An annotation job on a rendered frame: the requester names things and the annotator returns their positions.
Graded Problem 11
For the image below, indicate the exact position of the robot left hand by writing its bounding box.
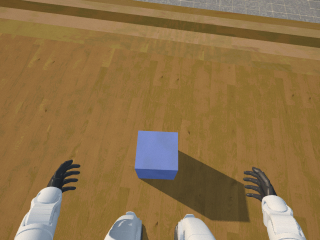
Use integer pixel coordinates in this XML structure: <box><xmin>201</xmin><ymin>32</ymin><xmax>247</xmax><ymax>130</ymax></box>
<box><xmin>47</xmin><ymin>159</ymin><xmax>80</xmax><ymax>193</ymax></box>

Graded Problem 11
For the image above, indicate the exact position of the robot right hand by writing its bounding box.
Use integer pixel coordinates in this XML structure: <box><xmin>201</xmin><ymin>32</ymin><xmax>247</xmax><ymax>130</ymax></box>
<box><xmin>243</xmin><ymin>167</ymin><xmax>277</xmax><ymax>202</ymax></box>

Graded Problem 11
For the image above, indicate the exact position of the robot right shin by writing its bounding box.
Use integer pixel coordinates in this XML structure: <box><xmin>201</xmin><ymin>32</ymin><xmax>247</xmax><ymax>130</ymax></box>
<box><xmin>183</xmin><ymin>214</ymin><xmax>195</xmax><ymax>219</ymax></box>

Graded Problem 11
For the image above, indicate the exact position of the carton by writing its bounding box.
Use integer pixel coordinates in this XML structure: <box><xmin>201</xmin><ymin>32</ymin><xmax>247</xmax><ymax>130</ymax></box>
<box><xmin>134</xmin><ymin>130</ymin><xmax>178</xmax><ymax>180</ymax></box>

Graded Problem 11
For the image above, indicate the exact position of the robot right thigh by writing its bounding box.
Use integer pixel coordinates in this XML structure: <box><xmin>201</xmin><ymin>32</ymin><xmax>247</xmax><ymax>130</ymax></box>
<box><xmin>178</xmin><ymin>217</ymin><xmax>216</xmax><ymax>240</ymax></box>

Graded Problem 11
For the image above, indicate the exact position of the left robot forearm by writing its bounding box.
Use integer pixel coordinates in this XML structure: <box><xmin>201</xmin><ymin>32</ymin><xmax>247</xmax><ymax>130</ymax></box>
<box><xmin>14</xmin><ymin>187</ymin><xmax>62</xmax><ymax>240</ymax></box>

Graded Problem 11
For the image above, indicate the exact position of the right robot forearm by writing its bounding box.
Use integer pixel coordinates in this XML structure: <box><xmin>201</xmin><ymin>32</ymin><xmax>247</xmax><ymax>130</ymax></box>
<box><xmin>261</xmin><ymin>195</ymin><xmax>306</xmax><ymax>240</ymax></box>

